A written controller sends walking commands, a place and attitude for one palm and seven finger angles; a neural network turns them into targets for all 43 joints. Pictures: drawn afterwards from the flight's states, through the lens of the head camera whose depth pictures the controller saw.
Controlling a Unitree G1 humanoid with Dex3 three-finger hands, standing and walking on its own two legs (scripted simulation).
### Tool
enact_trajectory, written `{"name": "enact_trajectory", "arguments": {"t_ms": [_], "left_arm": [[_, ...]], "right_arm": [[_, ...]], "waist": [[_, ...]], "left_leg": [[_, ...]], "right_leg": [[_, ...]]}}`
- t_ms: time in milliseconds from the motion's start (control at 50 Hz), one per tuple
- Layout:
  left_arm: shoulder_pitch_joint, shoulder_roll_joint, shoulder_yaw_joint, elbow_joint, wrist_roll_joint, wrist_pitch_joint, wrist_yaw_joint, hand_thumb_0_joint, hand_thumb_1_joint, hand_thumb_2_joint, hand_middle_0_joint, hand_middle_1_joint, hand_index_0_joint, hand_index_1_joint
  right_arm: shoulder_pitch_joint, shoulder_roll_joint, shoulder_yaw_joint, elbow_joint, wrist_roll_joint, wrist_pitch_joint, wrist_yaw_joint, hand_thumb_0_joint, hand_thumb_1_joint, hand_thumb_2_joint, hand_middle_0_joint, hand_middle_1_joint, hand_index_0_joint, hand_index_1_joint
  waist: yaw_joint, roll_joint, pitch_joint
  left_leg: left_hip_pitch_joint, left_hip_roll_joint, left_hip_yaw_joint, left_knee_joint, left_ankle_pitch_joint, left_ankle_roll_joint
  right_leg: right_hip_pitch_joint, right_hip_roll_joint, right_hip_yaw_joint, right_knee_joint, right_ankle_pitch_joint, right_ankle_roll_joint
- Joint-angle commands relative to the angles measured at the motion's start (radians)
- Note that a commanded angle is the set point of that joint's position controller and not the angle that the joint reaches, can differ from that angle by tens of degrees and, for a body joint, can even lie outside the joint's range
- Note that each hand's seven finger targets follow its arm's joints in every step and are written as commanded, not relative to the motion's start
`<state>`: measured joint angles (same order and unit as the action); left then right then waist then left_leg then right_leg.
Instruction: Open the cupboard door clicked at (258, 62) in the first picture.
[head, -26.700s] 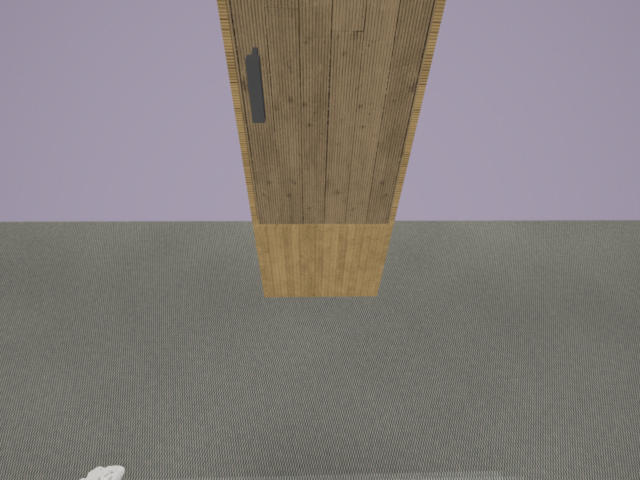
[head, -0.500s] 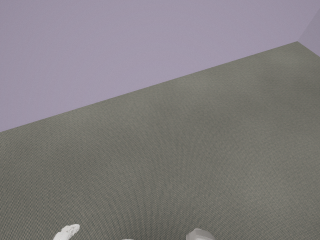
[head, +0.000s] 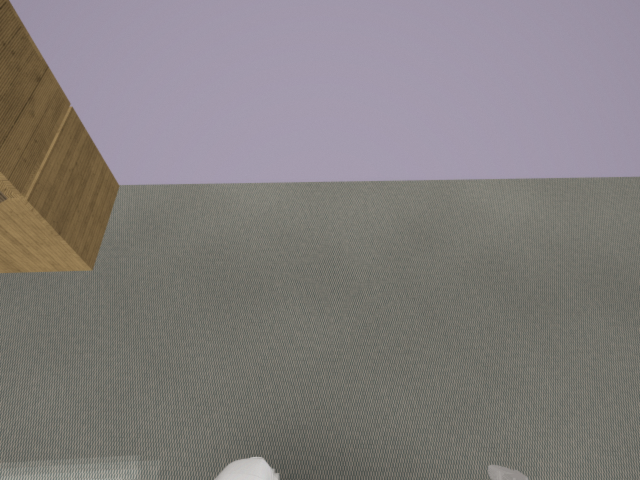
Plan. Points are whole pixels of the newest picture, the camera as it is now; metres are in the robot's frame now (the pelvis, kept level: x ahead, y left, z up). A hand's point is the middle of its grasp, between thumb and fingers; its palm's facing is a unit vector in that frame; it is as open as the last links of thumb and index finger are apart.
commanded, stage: turn to face it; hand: left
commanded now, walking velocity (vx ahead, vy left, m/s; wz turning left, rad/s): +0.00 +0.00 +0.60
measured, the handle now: out of the picture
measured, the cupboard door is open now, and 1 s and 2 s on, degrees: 47 47 47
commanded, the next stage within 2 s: take the last steps up to it in 1.50 s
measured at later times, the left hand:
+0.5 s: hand out of the picture +0.11 +0.21 -0.14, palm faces +0.24 -0.93 -0.27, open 7.4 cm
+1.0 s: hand out of the picture -0.08 +0.19 -0.19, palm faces +0.59 -0.76 -0.27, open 7.3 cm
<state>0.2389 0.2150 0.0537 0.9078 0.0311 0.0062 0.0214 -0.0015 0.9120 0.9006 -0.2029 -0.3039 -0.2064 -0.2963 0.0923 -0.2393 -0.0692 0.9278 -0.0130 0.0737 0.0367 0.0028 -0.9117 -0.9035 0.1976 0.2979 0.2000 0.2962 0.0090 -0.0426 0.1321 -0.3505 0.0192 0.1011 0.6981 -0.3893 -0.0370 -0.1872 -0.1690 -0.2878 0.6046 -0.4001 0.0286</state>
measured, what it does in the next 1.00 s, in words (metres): steps on the spot, turning left: left foot, then right foot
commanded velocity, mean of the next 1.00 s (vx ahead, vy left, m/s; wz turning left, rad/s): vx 0.00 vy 0.00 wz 0.59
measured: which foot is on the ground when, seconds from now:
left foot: up 0.00-0.00, down 0.02-0.50, up 0.52-0.92, down 0.94-1.00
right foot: down 0.00-0.02, up 0.04-0.48, down 0.50-0.94, up 0.96-1.00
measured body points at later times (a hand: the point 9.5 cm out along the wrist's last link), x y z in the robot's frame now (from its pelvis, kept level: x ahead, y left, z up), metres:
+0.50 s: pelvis +0.03 -0.02 +0.00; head +0.09 -0.02 +0.45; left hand +0.10 +0.25 -0.12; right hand +0.13 -0.25 -0.16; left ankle +0.01 +0.11 -0.73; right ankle +0.04 -0.14 -0.73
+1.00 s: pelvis +0.03 +0.00 -0.01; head +0.07 +0.06 +0.44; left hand -0.11 +0.23 -0.17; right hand +0.30 -0.13 -0.13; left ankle -0.02 +0.08 -0.73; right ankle +0.05 -0.14 -0.69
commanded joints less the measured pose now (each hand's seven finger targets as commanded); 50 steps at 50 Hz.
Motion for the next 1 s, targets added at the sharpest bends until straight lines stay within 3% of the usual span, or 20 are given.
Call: {"name": "enact_trajectory", "arguments": {"t_ms": [0, 20, 60, 140, 340, 420, 440, 460, 480, 500, 540, 580, 680, 780, 860, 880, 900, 920, 940, 980], "left_arm": [[-0.011, 0.117, 0.043, -0.113, -0.025, -0.01, -0.013, 0.0, 0.9, 0.9, -0.2, -0.3, -0.2, -0.3], [-0.076, 0.118, 0.031, -0.149, -0.014, 0.005, -0.003, 0.0, 0.9, 0.9, -0.2, -0.3, -0.2, -0.3], [-0.122, 0.111, 0.038, -0.124, -0.015, 0.015, 0.005, 0.0, 0.9, 0.9, -0.2, -0.3, -0.2, -0.3], [-0.047, 0.106, 0.043, -0.063, -0.008, 0.024, -0.012, 0.0, 0.9, 0.9, -0.2, -0.3, -0.2, -0.3], [-0.137, 0.085, 0.032, -0.115, -0.018, 0.016, -0.006, 0.0, 0.9, 0.9, -0.2, -0.3, -0.2, -0.3], [-0.058, 0.092, 0.035, -0.101, -0.025, 0.002, 0.001, 0.0, 0.9, 0.9, -0.2, -0.3, -0.2, -0.3], [-0.014, 0.115, 0.042, -0.09, -0.024, -0.008, 0.005, 0.0, 0.9, 0.9, -0.2, -0.3, -0.2, -0.3], [0.028, 0.189, 0.058, -0.084, -0.009, -0.018, 0.014, 0.0, 0.9, 0.9, -0.2, -0.3, -0.2, -0.3], [0.026, 0.252, 0.063, -0.091, 0.0, -0.017, 0.018, 0.0, 0.9, 0.9, -0.2, -0.3, -0.2, -0.3], [-0.003, 0.213, 0.054, -0.091, -0.01, -0.019, 0.023, 0.0, 0.9, 0.9, -0.2, -0.3, -0.2, -0.3], [-0.1, 0.137, 0.03, -0.108, -0.018, -0.017, 0.02, 0.0, 0.9, 0.9, -0.2, -0.3, -0.2, -0.3], [-0.106, 0.112, 0.025, -0.111, -0.015, -0.024, 0.019, 0.0, 0.9, 0.9, -0.2, -0.3, -0.2, -0.3], [0.018, 0.139, 0.035, -0.067, -0.012, -0.026, 0.017, 0.0, 0.9, 0.9, -0.2, -0.3, -0.2, -0.3], [0.058, 0.171, 0.048, -0.046, -0.002, -0.021, 0.014, 0.0, 0.9, 0.9, -0.2, -0.3, -0.2, -0.3], [0.042, 0.208, 0.061, -0.044, -0.006, -0.02, 0.005, 0.0, 0.9, 0.9, -0.2, -0.3, -0.2, -0.3], [0.024, 0.207, 0.061, -0.045, -0.013, -0.02, 0.001, 0.0, 0.9, 0.9, -0.2, -0.3, -0.2, -0.3], [0.017, 0.166, 0.055, -0.077, -0.022, -0.016, -0.008, 0.0, 0.9, 0.9, -0.2, -0.3, -0.2, -0.3], [-0.046, 0.104, 0.029, -0.127, -0.023, -0.01, -0.01, 0.0, 0.9, 0.9, -0.2, -0.3, -0.2, -0.3], [-0.095, 0.125, 0.03, -0.132, -0.013, 0.01, 0.006, 0.0, 0.9, 0.9, -0.2, -0.3, -0.2, -0.3], [-0.112, 0.119, 0.033, -0.097, -0.017, 0.015, 0.001, 0.0, 0.9, 0.9, -0.2, -0.3, -0.2, -0.3]], "right_arm": [[0.196, -0.259, -0.068, -0.052, -0.017, -0.051, -0.015, 0.0, -0.9, -0.9, 0.2, 0.3, 0.2, 0.3], [0.259, -0.299, -0.07, -0.031, -0.005, -0.041, -0.022, 0.0, -0.9, -0.9, 0.2, 0.3, 0.2, 0.3], [0.174, -0.239, -0.059, -0.055, -0.008, -0.047, -0.048, 0.0, -0.9, -0.9, 0.2, 0.3, 0.2, 0.3], [0.067, -0.179, -0.033, -0.083, -0.008, -0.062, -0.05, 0.0, -0.9, -0.9, 0.2, 0.3, 0.2, 0.3], [0.119, -0.178, -0.05, -0.063, -0.017, -0.052, -0.044, 0.0, -0.9, -0.9, 0.2, 0.3, 0.2, 0.3], [0.07, -0.17, -0.057, -0.076, -0.011, -0.042, -0.045, 0.0, -0.9, -0.9, 0.2, 0.3, 0.2, 0.3], [0.061, -0.152, -0.054, -0.083, -0.004, -0.042, -0.042, 0.0, -0.9, -0.9, 0.2, 0.3, 0.2, 0.3], [0.08, -0.095, -0.049, -0.091, 0.007, -0.045, -0.035, 0.0, -0.9, -0.9, 0.2, 0.3, 0.2, 0.3], [0.076, -0.072, -0.048, -0.11, 0.006, -0.045, -0.03, 0.0, -0.9, -0.9, 0.2, 0.3, 0.2, 0.3], [0.072, -0.107, -0.053, -0.089, -0.007, -0.032, -0.032, 0.0, -0.9, -0.9, 0.2, 0.3, 0.2, 0.3], [0.074, -0.089, -0.049, -0.053, -0.006, -0.015, -0.021, 0.0, -0.9, -0.9, 0.2, 0.3, 0.2, 0.3], [0.092, -0.064, -0.038, -0.04, -0.003, -0.01, -0.011, 0.0, -0.9, -0.9, 0.2, 0.3, 0.2, 0.3], [0.0, -0.042, -0.023, -0.049, -0.001, -0.008, -0.006, 0.0, -0.9, -0.9, 0.2, 0.3, 0.2, 0.3], [-0.051, -0.029, -0.011, -0.065, 0.002, -0.016, -0.002, 0.0, -0.9, -0.9, 0.2, 0.3, 0.2, 0.3], [0.003, -0.06, -0.013, -0.071, 0.0, -0.033, -0.006, 0.0, -0.9, -0.9, 0.2, 0.3, 0.2, 0.3], [0.072, -0.089, -0.023, -0.059, -0.005, -0.04, -0.006, 0.0, -0.9, -0.9, 0.2, 0.3, 0.2, 0.3], [0.152, -0.2, -0.049, -0.049, -0.015, -0.05, -0.012, 0.0, -0.9, -0.9, 0.2, 0.3, 0.2, 0.3], [0.226, -0.298, -0.071, -0.036, -0.009, -0.048, -0.022, 0.0, -0.9, -0.9, 0.2, 0.3, 0.2, 0.3], [0.246, -0.28, -0.062, -0.016, -0.002, -0.046, -0.032, 0.0, -0.9, -0.9, 0.2, 0.3, 0.2, 0.3], [0.13, -0.225, -0.051, -0.059, -0.008, -0.051, -0.051, 0.0, -0.9, -0.9, 0.2, 0.3, 0.2, 0.3]], "waist": [[-0.119, 0.338, -0.29], [-0.136, 0.275, -0.301], [-0.104, 0.291, -0.239], [-0.02, 0.155, -0.179], [-0.043, 0.202, -0.193], [0.001, 0.212, -0.204], [0.028, 0.146, -0.215], [0.042, -0.074, -0.249], [0.048, -0.242, -0.218], [0.027, -0.223, -0.188], [-0.027, -0.129, -0.12], [-0.042, -0.134, -0.141], [0.015, -0.131, -0.142], [0.032, -0.165, -0.141], [-0.01, -0.138, -0.182], [-0.055, -0.087, -0.225], [-0.102, 0.151, -0.301], [-0.136, 0.362, -0.306], [-0.134, 0.251, -0.314], [-0.089, 0.217, -0.223]], "left_leg": [[0.469, 0.35, -0.475, -0.286, 0.721, 0.217], [0.419, 0.435, -0.497, -0.29, 0.813, 0.297], [0.295, 0.336, -0.443, -0.319, 0.621, 0.257], [0.204, 0.217, -0.303, -0.359, 0.536, 0.191], [0.205, 0.185, -0.408, -0.312, 0.559, 0.205], [0.07, 0.141, -0.45, -0.24, 0.539, 0.167], [-0.014, 0.097, -0.432, -0.191, 0.431, 0.125], [-0.188, -0.005, -0.314, -0.027, 0.149, 0.058], [-0.27, -0.12, -0.147, 0.23, -0.229, -0.005], [-0.257, -0.051, -0.193, 0.421, -0.225, 0.002], [-0.258, -0.009, -0.164, 0.569, -0.072, -0.019], [-0.251, 0.004, -0.134, 0.553, -0.006, -0.031], [-0.229, 0.007, -0.064, 0.343, -0.038, -0.039], [-0.142, 0.0, -0.009, 0.133, -0.06, -0.016], [0.04, -0.04, 0.045, -0.107, 0.043, 0.017], [0.191, -0.024, 0.023, -0.237, 0.175, 0.034], [0.418, 0.178, -0.236, -0.271, 0.49, 0.133], [0.469, 0.409, -0.525, -0.293, 0.937, 0.283], [0.422, 0.411, -0.476, -0.287, 0.841, 0.295], [0.286, 0.32, -0.407, -0.316, 0.642, 0.259]], "right_leg": [[-0.373, 0.008, 0.065, 0.453, -0.149, 0.058], [-0.407, 0.035, 0.207, 0.563, -0.296, 0.042], [-0.441, 0.032, 0.291, 0.625, -0.179, 0.045], [-0.382, 0.046, 0.293, 0.579, 0.011, 0.059], [-0.273, 0.122, 0.278, 0.251, -0.031, 0.055], [-0.027, 0.164, 0.258, -0.037, 0.092, 0.035], [0.106, 0.131, 0.276, -0.187, 0.191, 0.027], [0.278, -0.077, 0.467, -0.294, 0.241, -0.029], [0.232, -0.321, 0.65, -0.316, 0.395, -0.15], [0.124, -0.323, 0.603, -0.3, 0.45, -0.19], [0.061, -0.191, 0.413, -0.265, 0.522, -0.161], [0.085, -0.148, 0.29, -0.243, 0.617, -0.126], [0.189, -0.167, 0.212, -0.209, 0.758, -0.12], [0.189, -0.197, 0.168, -0.166, 0.796, -0.124], [0.139, -0.202, 0.109, -0.028, 0.818, -0.091], [0.062, -0.187, 0.075, 0.113, 0.752, -0.052], [-0.188, -0.085, 0.044, 0.341, 0.351, 0.016], [-0.4, 0.037, 0.122, 0.547, -0.287, 0.054], [-0.41, 0.029, 0.25, 0.594, -0.279, 0.043], [-0.422, 0.021, 0.288, 0.616, -0.148, 0.05]]}}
